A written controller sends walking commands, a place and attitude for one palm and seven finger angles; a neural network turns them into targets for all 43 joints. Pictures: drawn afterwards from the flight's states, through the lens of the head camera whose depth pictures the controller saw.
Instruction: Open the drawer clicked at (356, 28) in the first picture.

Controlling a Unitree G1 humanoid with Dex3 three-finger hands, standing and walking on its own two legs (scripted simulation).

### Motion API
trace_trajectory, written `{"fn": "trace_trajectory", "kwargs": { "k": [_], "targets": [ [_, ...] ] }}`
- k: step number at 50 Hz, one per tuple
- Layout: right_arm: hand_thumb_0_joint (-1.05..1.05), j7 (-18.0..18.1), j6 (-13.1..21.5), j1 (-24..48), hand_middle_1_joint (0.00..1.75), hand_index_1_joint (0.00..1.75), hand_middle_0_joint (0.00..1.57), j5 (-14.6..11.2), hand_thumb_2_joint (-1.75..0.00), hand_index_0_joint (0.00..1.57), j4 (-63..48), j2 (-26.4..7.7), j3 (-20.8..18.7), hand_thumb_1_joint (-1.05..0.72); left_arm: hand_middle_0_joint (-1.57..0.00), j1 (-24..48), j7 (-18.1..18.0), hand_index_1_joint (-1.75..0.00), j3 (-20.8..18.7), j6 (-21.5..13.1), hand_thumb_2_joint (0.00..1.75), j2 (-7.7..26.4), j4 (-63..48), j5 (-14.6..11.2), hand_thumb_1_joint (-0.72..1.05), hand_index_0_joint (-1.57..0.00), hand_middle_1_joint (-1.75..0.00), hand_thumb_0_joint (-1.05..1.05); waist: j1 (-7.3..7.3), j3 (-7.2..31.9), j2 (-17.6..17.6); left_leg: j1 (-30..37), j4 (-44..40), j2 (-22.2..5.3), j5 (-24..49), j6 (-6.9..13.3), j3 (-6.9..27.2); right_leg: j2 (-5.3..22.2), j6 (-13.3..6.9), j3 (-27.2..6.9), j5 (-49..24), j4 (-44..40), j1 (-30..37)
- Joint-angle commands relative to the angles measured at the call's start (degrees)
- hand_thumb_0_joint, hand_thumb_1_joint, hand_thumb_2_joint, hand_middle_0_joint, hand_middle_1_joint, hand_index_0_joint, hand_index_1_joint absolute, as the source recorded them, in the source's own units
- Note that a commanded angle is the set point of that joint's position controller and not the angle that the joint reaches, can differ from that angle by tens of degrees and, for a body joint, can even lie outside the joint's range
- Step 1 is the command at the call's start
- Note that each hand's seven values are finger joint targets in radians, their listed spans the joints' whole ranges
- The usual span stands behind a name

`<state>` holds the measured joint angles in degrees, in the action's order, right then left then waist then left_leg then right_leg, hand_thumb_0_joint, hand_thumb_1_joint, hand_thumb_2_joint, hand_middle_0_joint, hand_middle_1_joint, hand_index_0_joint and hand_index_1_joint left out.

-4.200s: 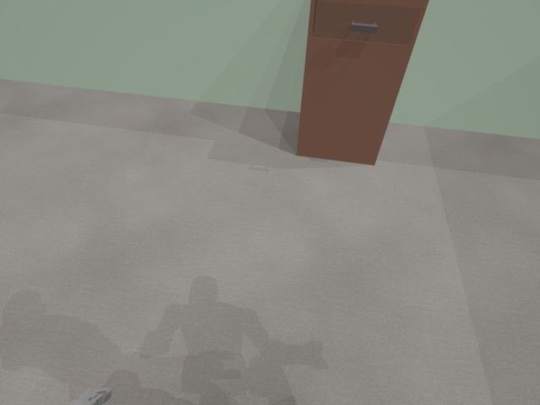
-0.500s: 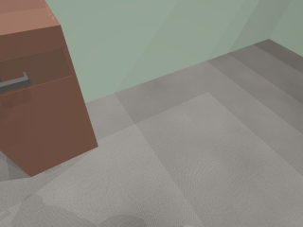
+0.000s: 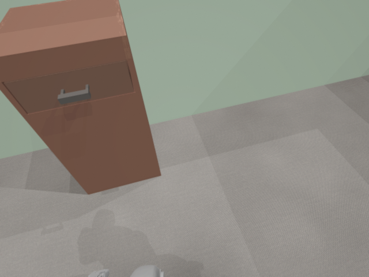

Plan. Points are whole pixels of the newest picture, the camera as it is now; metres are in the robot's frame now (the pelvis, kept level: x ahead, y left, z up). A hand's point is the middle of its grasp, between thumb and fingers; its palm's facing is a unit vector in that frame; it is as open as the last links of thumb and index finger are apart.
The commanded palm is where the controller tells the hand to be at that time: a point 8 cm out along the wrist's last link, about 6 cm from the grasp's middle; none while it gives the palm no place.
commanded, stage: turn to face it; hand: left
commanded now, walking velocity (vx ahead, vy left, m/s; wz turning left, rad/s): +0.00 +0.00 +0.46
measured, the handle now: (74, 92) +0.71 +0.43 -0.02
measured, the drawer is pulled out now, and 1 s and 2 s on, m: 0.00 0.00 0.00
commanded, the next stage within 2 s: take the last steps up to it in 0.42 s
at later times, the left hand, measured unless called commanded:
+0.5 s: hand out of the picture +0.00 +0.26 -0.17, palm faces +0.25 -0.93 -0.26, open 7.4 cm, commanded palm none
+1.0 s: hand out of the picture -0.06 +0.14 -0.15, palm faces +0.38 -0.91 -0.19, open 7.3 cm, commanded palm none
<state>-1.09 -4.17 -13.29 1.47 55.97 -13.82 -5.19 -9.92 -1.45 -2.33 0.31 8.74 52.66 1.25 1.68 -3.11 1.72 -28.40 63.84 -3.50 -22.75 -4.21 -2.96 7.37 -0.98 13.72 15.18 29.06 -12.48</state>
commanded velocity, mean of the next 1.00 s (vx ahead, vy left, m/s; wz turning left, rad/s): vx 0.15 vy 0.01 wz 0.18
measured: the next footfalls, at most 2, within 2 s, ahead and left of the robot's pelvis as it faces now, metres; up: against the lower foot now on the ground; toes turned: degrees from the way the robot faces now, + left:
left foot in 0.20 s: +0.03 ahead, +0.15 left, +0.00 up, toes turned +14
right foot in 0.64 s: +0.06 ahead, -0.08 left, +0.00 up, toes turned +7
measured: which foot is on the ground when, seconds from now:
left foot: up 0.00-0.18, down 0.20-0.66, up 0.68-1.00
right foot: down 0.00-0.20, up 0.22-0.62, down 0.64-1.00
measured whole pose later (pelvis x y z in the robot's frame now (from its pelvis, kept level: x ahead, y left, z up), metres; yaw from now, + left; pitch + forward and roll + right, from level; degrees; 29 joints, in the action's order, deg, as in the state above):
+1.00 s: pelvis +0.06 +0.01 +0.01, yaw +17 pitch -1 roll +1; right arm -1.4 -2.1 -16.3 1.8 62.3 -12.3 -3.9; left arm -26.5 -0.7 -1.1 -3.6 5.7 63.6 1.3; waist -1.5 -1.1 2.3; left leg -29.5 54.7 -5.9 -10.9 -1.9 -1.6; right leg 1.4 -1.8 9.4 15.5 17.0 -0.8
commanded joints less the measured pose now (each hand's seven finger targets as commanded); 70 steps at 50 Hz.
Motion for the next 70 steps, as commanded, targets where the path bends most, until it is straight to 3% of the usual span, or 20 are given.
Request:
{"fn": "trace_trajectory", "kwargs": {
  "k": [1, 8, 9, 10, 11, 17, 26, 30, 31, 33, 34, 37, 41, 54, 58, 59, 60, 61, 64, 70],
  "targets": [
    [0.0, -0.3, 0.9, 4.3, 0.3, 0.3, 0.2, -0.4, -0.9, 0.2, -5.8, -1.3, 0.2, -0.9, -0.2, -4.1, -0.8, -0.3, -2.9, -0.6, 0.9, 12.5, -2.4, 0.5, 0.9, -0.2, -0.3, 0.0, -2.93, 2.0, -12.3, -0.9, -9.1, -0.6, -1.3, -0.1, -1.9, 14.5, -5.6, -7.5, -18.6, -9.7, 4.5],
    [0.0, -0.2, 2.3, 3.2, 0.3, 0.3, 0.2, -0.6, -0.9, 0.2, -6.6, -3.5, 0.6, -0.9, -0.2, -5.2, -0.1, -0.3, -3.7, 0.1, 0.9, 14.9, -1.2, 0.3, 0.9, -0.2, -0.3, 0.0, -1.84, 6.4, -11.3, 14.3, -32.3, 1.1, 6.6, 2.1, -5.6, 13.4, -1.9, -3.5, -21.0, 0.6, 3.1],
    [0.0, -0.1, 2.8, 0.1, 0.3, 0.3, 0.2, -0.5, -0.9, 0.2, -5.9, -6.2, 0.0, -0.9, -0.2, -5.1, 0.1, -0.3, -3.5, 0.4, 0.9, 14.0, -1.6, -0.2, 0.9, -0.2, -0.3, 0.0, 0.16, 8.5, -5.2, 22.5, -39.2, -1.1, 14.5, 3.0, -2.7, 11.6, 0.7, -1.8, -16.1, 7.3, -2.0],
    [0.0, 0.2, 3.4, -2.7, 0.3, 0.3, 0.2, -0.2, -0.9, 0.2, -6.0, -12.6, -1.5, -0.9, -0.2, -5.1, 0.4, -0.3, -2.9, 0.6, 0.9, 10.5, -3.2, -0.6, 0.9, -0.2, -0.3, 0.0, 1.7, 10.7, 12.2, 31.5, -42.8, -14.7, 30.6, 8.5, 15.5, 4.0, 5.2, 0.2, 5.4, 19.7, -15.2],
    [0.0, 0.7, 3.1, -5.3, 0.3, 0.3, 0.2, -0.5, -0.9, 0.2, -5.2, -16.2, -2.0, -0.9, -0.2, -1.4, 0.2, -0.3, -1.6, 1.0, 0.9, 8.5, -5.3, -0.3, 0.9, -0.2, -0.3, 0.0, 3.45, 9.9, 17.2, 29.3, -44.3, -22.6, 46.6, 15.5, 22.3, 0.3, 6.3, -5.1, 24.2, 29.3, -20.6],
    [0.0, 2.1, 4.0, 4.2, 0.3, 0.3, 0.2, -0.5, -0.9, 0.2, -6.1, -8.9, 0.6, -0.9, -0.2, -4.9, 0.7, -0.3, -2.4, 1.6, 0.9, 9.7, 0.0, -0.2, 0.9, -0.2, -0.3, 0.0, -1.54, 5.9, 7.8, 23.3, -43.3, -11.1, 41.5, 12.3, 7.9, -0.5, 5.9, -11.3, 7.9, 36.7, -18.5],
    [0.0, 2.1, 3.4, 1.1, 0.3, 0.3, 0.2, -0.1, -0.9, 0.2, -3.8, -8.0, 0.4, -0.9, -0.2, -1.8, 0.0, -0.3, -1.4, 1.7, 0.9, 7.6, -0.9, -0.7, 0.9, -0.2, -0.3, 0.0, -0.27, 5.3, 6.8, 23.1, -44.0, -11.7, 36.2, 14.4, 12.2, -2.9, 5.7, -11.1, 10.9, 18.8, -11.3],
    [0.0, 1.8, 3.5, 2.1, 0.3, 0.3, 0.2, -0.1, -0.9, 0.2, -2.6, -6.8, 0.6, -0.9, -0.2, -7.4, 0.5, -0.3, -1.1, 0.1, 0.9, 6.7, 1.6, -0.5, 0.9, -0.2, -0.3, 0.0, -2.92, 6.4, 6.5, 15.4, -42.4, -9.2, 13.9, 12.0, 13.3, -5.1, 4.5, -9.4, 3.7, 2.0, 2.4],
    [0.0, 1.6, 3.6, 2.6, 0.3, 0.3, 0.2, -0.4, -0.9, 0.2, -2.5, -5.3, 0.8, -0.9, -0.2, -10.4, 0.6, -0.3, -1.2, -0.6, 0.9, 7.3, 2.8, -0.1, 0.9, -0.2, -0.3, 0.0, -4.43, 6.2, 2.4, 10.4, -38.4, -6.0, 4.8, 9.5, 11.0, -4.2, 4.3, -9.8, 0.3, -5.6, 9.0],
    [0.0, 1.1, 3.5, 4.4, 0.3, 0.3, 0.2, -0.7, -0.9, 0.2, -5.4, 0.0, 1.8, -0.9, -0.2, -14.5, 0.0, -0.3, -2.7, -1.3, 0.9, 15.6, 3.3, 0.8, 0.9, -0.2, -0.3, 0.0, -7.1, 0.1, -21.9, -8.9, -14.3, 4.3, -12.4, 3.9, 1.2, 17.1, -4.1, -38.0, 18.4, -21.0, 11.7],
    [0.0, 0.6, 3.2, 6.3, 0.3, 0.3, 0.2, 0.0, -0.9, 0.2, -5.6, -3.3, 0.9, -0.9, -0.2, -14.1, -0.2, -0.3, -2.2, -1.3, 0.9, 15.0, 2.9, 0.3, 0.9, -0.2, -0.3, 0.0, -6.88, -3.1, -14.7, -9.3, -7.7, 1.8, -9.0, 4.5, 5.1, 18.4, -6.7, -38.2, 27.0, -24.1, 4.7],
    [0.0, -0.1, 3.1, 1.4, 0.3, 0.3, 0.2, 0.5, -0.9, 0.2, -1.0, -2.6, 0.4, -0.9, -0.2, -8.7, -0.2, -0.3, -1.1, -2.8, 0.9, 8.6, 3.0, 0.0, 0.9, -0.2, -0.3, 0.0, -2.24, -7.9, -10.2, -7.3, -0.8, -0.9, 4.6, 4.1, 4.8, 11.6, -3.3, -27.4, 18.6, -23.5, -1.1],
    [0.0, -0.4, 3.4, -2.2, 0.3, 0.3, 0.2, 0.3, -0.9, 0.2, 1.8, 0.4, 0.6, -0.9, -0.2, -13.5, 0.1, -0.3, -0.4, -4.2, 0.9, 6.0, 5.1, -0.3, 0.9, -0.2, -0.3, 0.0, -2.18, -4.6, -8.5, -6.7, -2.1, -0.9, 12.4, 2.5, 2.3, 6.9, -2.0, -16.3, 1.6, -21.3, 5.1],
    [0.0, -0.8, 5.4, 8.9, 0.3, 0.3, 0.2, -0.4, -0.9, 0.2, -0.7, 2.7, 2.3, -0.9, -0.2, -22.5, -0.3, -0.3, -0.3, -4.6, 0.9, 6.1, 12.6, 0.5, 0.9, -0.2, -0.3, 0.0, -5.1, -5.4, -10.6, -3.0, -23.4, -1.5, 7.3, 4.5, -3.2, 10.2, -6.6, -14.5, -16.6, -16.8, 11.1],
    [0.0, 0.2, 6.8, -3.9, 0.3, 0.3, 0.2, -0.1, -0.9, 0.2, 3.2, 0.8, 1.8, -0.9, -0.2, -19.0, -0.1, -0.3, -0.9, -4.0, 0.9, 6.4, 12.7, 0.1, 0.9, -0.2, -0.3, 0.0, 1.21, 0.2, -6.6, 19.9, -35.7, 2.2, 11.1, 6.5, -6.2, 5.7, -4.1, -8.9, -20.7, -1.3, 3.6],
    [0.0, 1.0, 7.4, -11.7, 0.3, 0.3, 0.2, 0.3, -0.9, 0.2, 5.4, -3.5, 0.8, -0.9, -0.2, -20.2, 0.2, -0.3, -0.5, -4.0, 0.9, 4.3, 12.4, -0.3, 0.9, -0.2, -0.3, 0.0, 3.95, 6.3, 2.0, 33.3, -38.2, -4.1, 12.4, 8.3, 1.1, 2.1, -1.9, -6.3, -14.7, 12.4, -3.4],
    [0.0, 1.6, 7.6, -17.4, 0.3, 0.3, 0.2, 0.3, -0.9, 0.2, 6.5, -9.8, -0.6, -0.9, -0.2, -20.7, 0.6, -0.3, 0.3, -4.0, 0.9, 1.1, 10.9, -0.8, 0.9, -0.2, -0.3, 0.0, 4.65, 10.8, 16.4, 42.7, -42.9, -19.2, 16.3, 13.7, 22.1, -4.7, 0.9, -3.7, 14.3, 28.8, -17.8],
    [0.0, 2.2, 6.9, -18.6, 0.3, 0.3, 0.2, -0.3, -0.9, 0.2, 6.7, -10.1, -0.4, -0.9, -0.2, -17.4, 0.2, -0.3, 0.0, -3.6, 0.9, 2.5, 9.2, -0.4, 0.9, -0.2, -0.3, 0.0, 4.96, 10.3, 11.8, 40.2, -48.0, -22.7, 15.4, 16.1, 26.1, -4.6, -0.2, -9.7, 18.9, 37.4, -21.0],
    [0.0, 2.5, 7.5, -6.6, 0.3, 0.3, 0.2, -0.4, -0.9, 0.2, 4.2, -2.2, 1.5, -0.9, -0.2, -11.9, 1.0, -0.3, -0.7, -3.0, 0.9, 1.8, 9.5, 0.1, 0.9, -0.2, -0.3, 0.0, 1.08, -1.6, 3.6, 21.8, -51.5, -17.7, 15.5, 14.5, 14.6, 0.7, 0.1, -12.5, 7.7, 41.2, -21.0],
    [0.0, 2.8, 8.9, -5.9, 0.3, 0.3, 0.2, -0.4, -0.9, 0.2, 3.7, 0.7, 2.0, -0.9, -0.2, -11.9, 1.4, -0.3, -0.9, -1.1, 0.9, 0.3, 8.5, 0.4, 0.9, -0.2, -0.3, 0.0, -2.42, -0.8, 3.5, 19.6, -51.9, -12.8, 32.5, 13.8, 2.6, 0.6, 2.4, -11.1, 0.4, 30.3, -17.3]
  ]
}}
